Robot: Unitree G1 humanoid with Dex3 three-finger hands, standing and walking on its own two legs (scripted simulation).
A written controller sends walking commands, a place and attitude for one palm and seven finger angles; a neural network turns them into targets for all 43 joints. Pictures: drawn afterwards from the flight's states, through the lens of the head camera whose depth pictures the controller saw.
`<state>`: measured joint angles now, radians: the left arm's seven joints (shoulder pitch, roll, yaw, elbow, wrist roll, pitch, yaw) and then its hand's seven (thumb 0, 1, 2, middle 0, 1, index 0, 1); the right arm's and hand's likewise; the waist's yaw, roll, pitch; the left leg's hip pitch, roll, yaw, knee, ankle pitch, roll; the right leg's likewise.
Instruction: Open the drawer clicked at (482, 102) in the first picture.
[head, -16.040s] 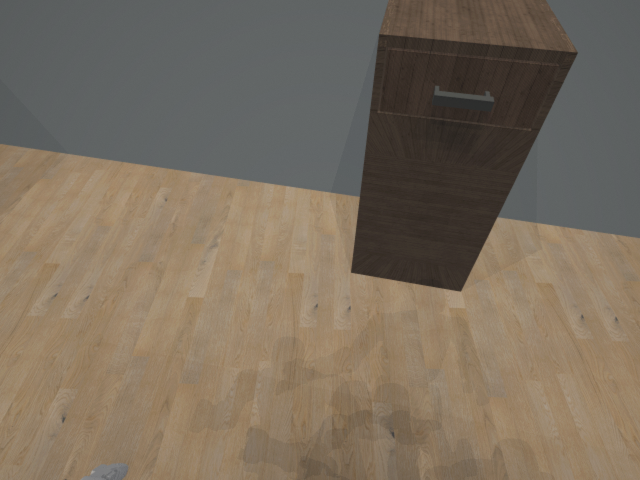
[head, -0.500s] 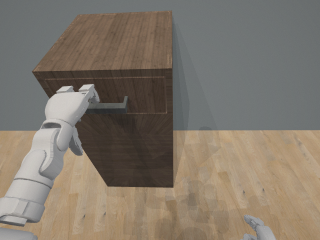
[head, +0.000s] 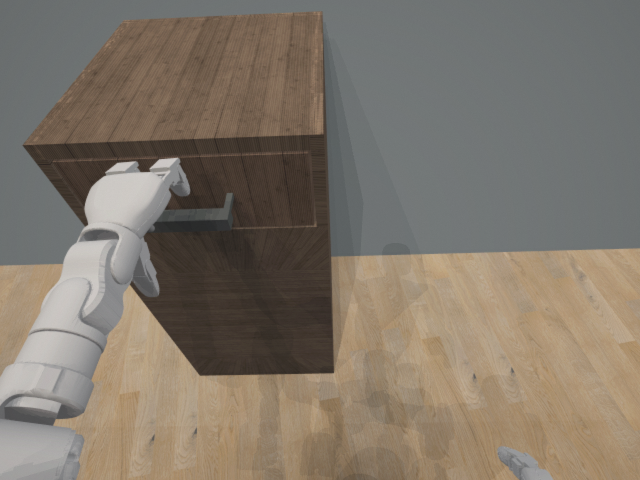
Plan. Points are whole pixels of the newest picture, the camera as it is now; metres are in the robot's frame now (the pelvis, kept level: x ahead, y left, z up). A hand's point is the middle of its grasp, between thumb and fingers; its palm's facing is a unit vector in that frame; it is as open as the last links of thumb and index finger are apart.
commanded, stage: move the hooked fingers above the handle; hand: left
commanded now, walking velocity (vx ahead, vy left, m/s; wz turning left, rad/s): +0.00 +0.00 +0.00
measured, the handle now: (190, 210) +0.49 +0.25 +0.04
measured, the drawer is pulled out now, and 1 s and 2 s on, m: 0.00 0.00 0.00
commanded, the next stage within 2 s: none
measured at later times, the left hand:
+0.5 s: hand (162, 206) +0.45 +0.26 +0.09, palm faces -0.02 -0.04 -1.00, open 13.8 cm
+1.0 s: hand (170, 201) +0.45 +0.25 +0.10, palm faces +0.01 -0.02 -1.00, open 13.5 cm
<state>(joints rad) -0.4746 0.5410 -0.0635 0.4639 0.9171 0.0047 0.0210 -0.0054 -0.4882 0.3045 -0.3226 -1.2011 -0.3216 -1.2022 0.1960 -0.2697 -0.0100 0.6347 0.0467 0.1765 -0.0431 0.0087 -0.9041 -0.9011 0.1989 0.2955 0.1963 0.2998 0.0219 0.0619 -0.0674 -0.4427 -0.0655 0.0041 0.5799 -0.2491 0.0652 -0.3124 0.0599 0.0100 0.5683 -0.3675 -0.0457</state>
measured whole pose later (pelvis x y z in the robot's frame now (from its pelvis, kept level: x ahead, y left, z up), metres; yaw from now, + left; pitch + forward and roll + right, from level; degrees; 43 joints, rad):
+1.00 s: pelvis -0.02 +0.01 -0.01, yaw -1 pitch +11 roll -2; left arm -0.81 0.53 -0.08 0.91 1.01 -0.03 0.13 0.00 -0.49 0.30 -0.38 -1.23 -0.37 -1.25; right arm 0.32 -0.26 -0.02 0.66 0.05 0.16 -0.05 0.01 -0.90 -0.90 0.20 0.30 0.20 0.30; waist -0.06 0.05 -0.11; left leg -0.60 -0.06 0.02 0.66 -0.25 0.08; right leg -0.47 0.07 0.01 0.64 -0.37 -0.03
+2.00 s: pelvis -0.01 +0.00 -0.01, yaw -2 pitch +12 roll -1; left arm -0.74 0.61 0.01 0.91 1.02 -0.13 0.13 0.00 -0.49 0.30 -0.39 -1.23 -0.37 -1.23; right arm 0.32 -0.28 -0.01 0.67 0.06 0.17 -0.09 0.01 -0.90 -0.90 0.20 0.30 0.20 0.30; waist -0.08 0.05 -0.12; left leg -0.59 -0.03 0.02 0.65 -0.26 0.06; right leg -0.46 0.09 0.02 0.62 -0.36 -0.05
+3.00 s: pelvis -0.02 +0.00 -0.01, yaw -1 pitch +12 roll -2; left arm -0.83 0.63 -0.01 1.01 1.03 -0.15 0.15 0.00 -0.49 0.30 -0.41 -1.22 -0.37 -1.25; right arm 0.34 -0.28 -0.01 0.68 0.07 0.16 -0.10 0.01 -0.90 -0.90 0.20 0.30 0.20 0.30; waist -0.10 0.06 -0.12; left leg -0.65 -0.03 0.01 0.68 -0.25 0.06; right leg -0.51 0.10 0.00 0.65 -0.35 -0.05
